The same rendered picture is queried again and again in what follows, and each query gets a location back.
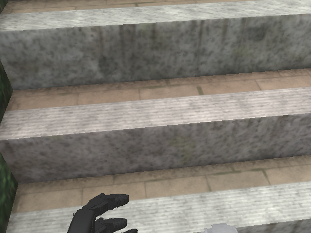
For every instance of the robot right thigh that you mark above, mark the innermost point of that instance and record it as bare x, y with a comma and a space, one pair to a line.
219, 228

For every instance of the robot left hand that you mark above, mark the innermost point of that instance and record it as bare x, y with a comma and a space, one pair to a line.
84, 220

